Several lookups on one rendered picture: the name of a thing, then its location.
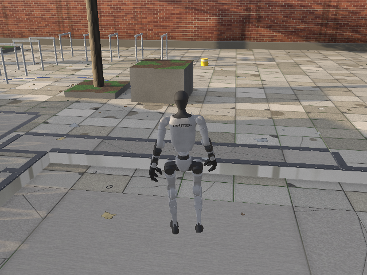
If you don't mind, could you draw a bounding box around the robot right hand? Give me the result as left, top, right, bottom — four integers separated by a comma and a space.
204, 159, 217, 172

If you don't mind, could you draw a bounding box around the robot foot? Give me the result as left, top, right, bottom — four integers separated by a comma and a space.
170, 220, 179, 234
195, 223, 204, 233

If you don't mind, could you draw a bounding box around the left robot upper arm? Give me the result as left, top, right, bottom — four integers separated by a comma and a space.
156, 116, 170, 149

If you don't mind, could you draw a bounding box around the robot right foot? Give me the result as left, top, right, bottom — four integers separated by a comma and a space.
195, 223, 204, 233

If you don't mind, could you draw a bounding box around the robot left foot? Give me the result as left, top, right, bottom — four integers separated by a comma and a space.
170, 220, 179, 234

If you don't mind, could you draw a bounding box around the left robot forearm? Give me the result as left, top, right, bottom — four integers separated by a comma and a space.
150, 140, 162, 168

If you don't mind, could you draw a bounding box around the robot left hand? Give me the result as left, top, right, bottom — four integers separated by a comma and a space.
149, 166, 162, 182

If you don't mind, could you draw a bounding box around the right robot forearm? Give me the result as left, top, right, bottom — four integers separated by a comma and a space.
204, 138, 216, 161

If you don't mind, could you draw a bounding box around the right robot upper arm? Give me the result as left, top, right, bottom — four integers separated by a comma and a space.
194, 115, 210, 146

